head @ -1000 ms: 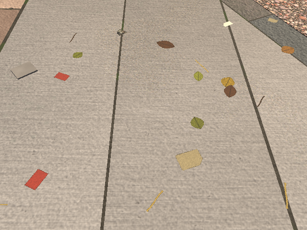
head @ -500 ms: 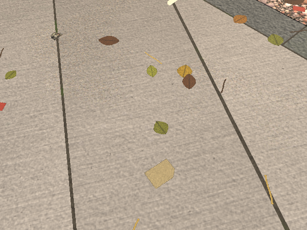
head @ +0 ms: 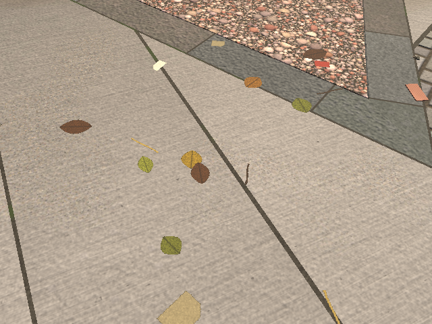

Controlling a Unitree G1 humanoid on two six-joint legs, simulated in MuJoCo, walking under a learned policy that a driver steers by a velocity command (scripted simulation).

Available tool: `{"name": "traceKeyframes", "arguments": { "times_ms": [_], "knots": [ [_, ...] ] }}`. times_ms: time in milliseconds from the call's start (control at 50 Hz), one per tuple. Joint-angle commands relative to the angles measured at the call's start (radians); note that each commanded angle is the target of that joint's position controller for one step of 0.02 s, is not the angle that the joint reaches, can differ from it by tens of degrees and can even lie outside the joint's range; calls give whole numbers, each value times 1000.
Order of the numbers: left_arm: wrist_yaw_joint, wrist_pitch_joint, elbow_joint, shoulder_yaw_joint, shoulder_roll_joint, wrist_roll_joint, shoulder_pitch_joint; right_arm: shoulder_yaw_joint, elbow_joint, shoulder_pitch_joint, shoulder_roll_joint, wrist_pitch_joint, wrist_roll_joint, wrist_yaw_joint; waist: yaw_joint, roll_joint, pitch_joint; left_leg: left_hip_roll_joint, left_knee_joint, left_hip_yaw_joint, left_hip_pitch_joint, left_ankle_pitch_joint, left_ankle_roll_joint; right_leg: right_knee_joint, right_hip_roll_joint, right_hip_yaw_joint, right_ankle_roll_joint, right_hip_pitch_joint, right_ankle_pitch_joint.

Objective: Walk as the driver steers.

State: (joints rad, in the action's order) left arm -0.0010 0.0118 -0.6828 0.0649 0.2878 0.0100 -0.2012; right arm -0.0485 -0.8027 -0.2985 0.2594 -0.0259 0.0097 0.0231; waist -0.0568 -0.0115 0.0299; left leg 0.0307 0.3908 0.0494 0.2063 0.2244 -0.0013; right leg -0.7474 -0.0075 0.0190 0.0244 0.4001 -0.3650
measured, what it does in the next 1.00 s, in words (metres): walks ahead: right foot, then left foot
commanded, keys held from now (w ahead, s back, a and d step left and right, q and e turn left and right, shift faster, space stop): w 0.50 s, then w+q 0.50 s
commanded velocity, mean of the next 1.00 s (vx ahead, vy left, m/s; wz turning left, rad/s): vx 0.46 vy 0.00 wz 0.15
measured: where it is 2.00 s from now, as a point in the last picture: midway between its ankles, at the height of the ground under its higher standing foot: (151, 225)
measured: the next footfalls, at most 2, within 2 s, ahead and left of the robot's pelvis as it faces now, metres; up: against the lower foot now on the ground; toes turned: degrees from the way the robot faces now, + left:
right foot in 0.10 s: +0.07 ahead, -0.13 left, +0.00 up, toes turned +0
left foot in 0.54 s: +0.40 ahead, +0.11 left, +0.00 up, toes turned +1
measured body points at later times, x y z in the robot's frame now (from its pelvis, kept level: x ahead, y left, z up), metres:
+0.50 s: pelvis +0.19 +0.00 -0.02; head +0.23 -0.01 +0.43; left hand +0.16 +0.28 -0.14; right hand +0.43 -0.23 -0.10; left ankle +0.36 +0.12 -0.73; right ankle +0.03 -0.13 -0.75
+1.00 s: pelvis +0.47 +0.02 -0.01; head +0.49 +0.03 +0.44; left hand +0.67 +0.29 -0.07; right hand +0.53 -0.27 -0.12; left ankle +0.36 +0.11 -0.75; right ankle +0.65 -0.09 -0.73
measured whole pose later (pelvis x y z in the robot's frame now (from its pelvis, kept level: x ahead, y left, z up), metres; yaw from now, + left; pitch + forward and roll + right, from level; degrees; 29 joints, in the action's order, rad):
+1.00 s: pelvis +0.47 +0.02 -0.01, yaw +12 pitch +2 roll +1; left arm -0.02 0.11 -0.66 0.04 0.27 0.01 -0.03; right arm -0.07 -0.79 -0.39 0.29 -0.04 0.03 0.01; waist -0.11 -0.03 -0.02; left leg -0.10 0.39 0.16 0.09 0.33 0.05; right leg -0.49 0.02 0.10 0.04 0.53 0.01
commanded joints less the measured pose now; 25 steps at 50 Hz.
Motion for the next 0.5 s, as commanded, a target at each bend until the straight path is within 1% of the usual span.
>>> {"name": "traceKeyframes", "arguments": {
  "times_ms": [20,40,60,80,100,120,140,160,180,200,220,240,260,300,340,360,400,420,460,480,500],
  "knots": [
    [-9,44,88,7,45,10,95,-52,45,3,203,-12,13,-5,-4,205,-34,179,-178,195,-8,142,192,182,-21,-59,-22,-33,31],
    [-11,48,74,10,48,12,65,-52,45,12,204,-9,20,-9,19,192,-35,179,-161,191,25,154,190,266,-26,-69,-37,-105,102],
    [-10,50,55,14,52,11,27,-48,43,14,196,-8,23,-12,41,175,-33,173,-136,186,69,156,179,329,-34,-76,-51,-194,155],
    [-6,49,37,20,64,12,-27,-40,41,14,172,-11,19,-16,69,156,-11,159,-95,174,124,153,156,349,-24,-59,-66,-305,163],
    [2,48,18,27,83,15,-118,-22,47,36,117,-19,8,-21,114,123,30,121,13,129,218,168,110,358,48,28,-89,-452,136],
    [14,45,4,45,163,0,-223,3,81,76,28,-35,-10,-28,149,-94,73,12,329,-13,418,212,35,425,247,310,-162,-610,19],
    [1,48,-15,71,252,-9,-287,-10,133,117,85,-58,11,-21,171,-262,37,-30,543,-42,608,339,20,534,401,607,-299,-586,-165],
    [-4,60,-12,49,180,-7,-252,-33,126,125,160,-69,23,-21,154,-178,-45,33,681,12,684,311,29,550,389,607,-320,-542,-247],
    [-6,70,-6,33,131,-8,-215,-37,113,115,168,-75,27,-29,132,-159,-84,56,716,22,708,214,44,559,336,523,-291,-518,-226],
    [-8,74,2,26,117,-10,-179,-36,98,107,154,-79,18,-33,114,-131,-90,73,714,13,702,139,46,574,298,448,-270,-493,-140],
    [-10,72,1,21,105,-7,-154,-36,99,117,146,-80,7,-38,101,-109,-110,89,686,13,701,83,40,584,280,391,-259,-468,-17],
    [-8,70,2,17,98,-9,-145,-32,99,128,128,-80,2,-44,93,-96,-111,99,656,6,667,34,32,599,255,328,-247,-434,94],
    [-6,69,0,18,99,-10,-145,-26,100,136,108,-79,1,-50,91,-94,-104,93,621,-13,642,-12,18,609,237,276,-246,-413,194],
    [0,65,-11,20,103,-5,-150,-15,114,176,80,-75,-3,-55,95,-79,-97,79,490,-38,584,-96,-9,614,202,178,-239,-374,320],
    [6,63,-27,26,122,-2,-172,0,135,241,51,-74,-1,-60,113,-82,-100,53,342,-57,496,-194,-20,615,181,115,-226,-322,363],
    [8,62,-37,28,133,1,-188,3,145,272,47,-74,2,-63,122,-83,-104,39,283,-64,455,-232,-20,616,181,100,-221,-304,359],
    [9,64,-59,34,150,9,-221,4,164,316,59,-73,9,-70,131,-85,-115,23,217,-62,403,-272,-9,618,208,102,-218,-301,341],
    [9,64,-68,36,154,14,-225,1,173,328,70,-73,12,-74,125,-86,-123,23,193,-50,397,-275,4,615,226,105,-213,-320,346],
    [11,60,-84,39,159,18,-225,-5,183,336,92,-74,12,-80,106,-81,-126,19,153,-40,386,-242,34,585,256,105,-196,-381,402],
    [12,56,-89,42,165,17,-223,-10,182,321,105,-75,10,-81,92,-82,-112,10,142,-46,355,-213,49,553,263,101,-185,-412,477],
    [13,51,-91,45,177,14,-217,-19,176,282,125,-75,8,-78,65,-91,-76,-15,138,-68,283,-178,68,488,257,87,-172,-435,635]
  ]
}}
